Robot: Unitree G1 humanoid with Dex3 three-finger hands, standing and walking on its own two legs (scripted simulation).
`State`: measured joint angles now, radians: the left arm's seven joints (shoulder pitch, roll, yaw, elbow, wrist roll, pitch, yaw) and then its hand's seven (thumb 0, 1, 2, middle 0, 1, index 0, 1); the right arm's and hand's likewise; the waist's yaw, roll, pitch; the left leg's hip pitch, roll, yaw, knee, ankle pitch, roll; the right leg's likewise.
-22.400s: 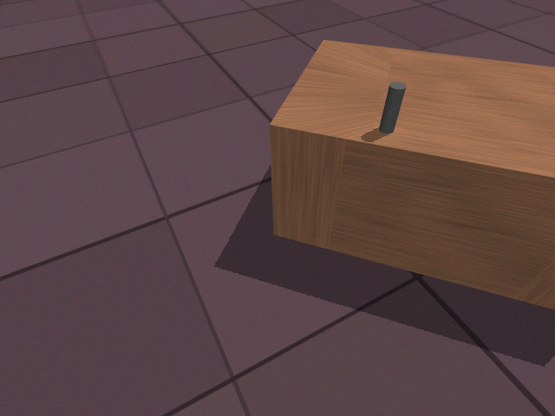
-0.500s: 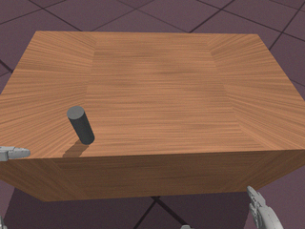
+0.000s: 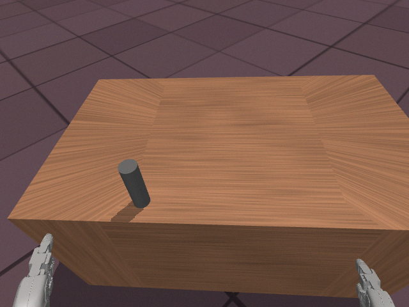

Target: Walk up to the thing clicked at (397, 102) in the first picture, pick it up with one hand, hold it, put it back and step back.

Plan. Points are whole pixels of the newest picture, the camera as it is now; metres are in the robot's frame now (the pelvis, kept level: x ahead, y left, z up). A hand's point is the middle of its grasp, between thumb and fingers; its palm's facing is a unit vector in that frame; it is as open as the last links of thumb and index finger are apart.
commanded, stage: sink last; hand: left
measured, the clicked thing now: (135, 185) +0.45 +0.22 -0.05
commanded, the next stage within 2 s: home in 0.24 s
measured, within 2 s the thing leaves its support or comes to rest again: neither
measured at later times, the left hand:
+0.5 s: hand out of the picture +0.15 +0.25 -0.01, palm faces +0.29 -0.88 -0.39, open 17.5 cm
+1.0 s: hand (124, 304) +0.17 +0.19 -0.06, palm faces +0.08 -0.97 -0.23, open 17.7 cm
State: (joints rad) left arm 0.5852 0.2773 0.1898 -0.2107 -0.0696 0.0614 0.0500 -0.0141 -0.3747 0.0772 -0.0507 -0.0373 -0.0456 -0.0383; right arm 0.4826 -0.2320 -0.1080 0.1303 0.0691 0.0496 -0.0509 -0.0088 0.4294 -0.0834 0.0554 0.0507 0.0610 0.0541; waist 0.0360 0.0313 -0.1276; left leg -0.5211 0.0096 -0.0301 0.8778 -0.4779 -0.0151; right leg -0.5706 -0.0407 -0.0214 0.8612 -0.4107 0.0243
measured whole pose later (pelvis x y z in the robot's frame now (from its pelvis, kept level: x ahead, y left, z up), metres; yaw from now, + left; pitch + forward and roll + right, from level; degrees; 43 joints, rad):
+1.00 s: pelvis +0.00 +0.01 -0.01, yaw -1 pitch +10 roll -1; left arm 0.46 0.22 0.00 0.05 -0.03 0.08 0.07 -0.02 -0.58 0.03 -0.05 -0.05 -0.05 -0.04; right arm 0.45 -0.19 0.01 0.11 0.03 0.01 -0.08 0.01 -0.86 -0.88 0.20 0.29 0.20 0.29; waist 0.00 0.00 -0.12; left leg -0.62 0.01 -0.01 0.97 -0.52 0.00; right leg -0.67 -0.04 0.00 0.94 -0.43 0.04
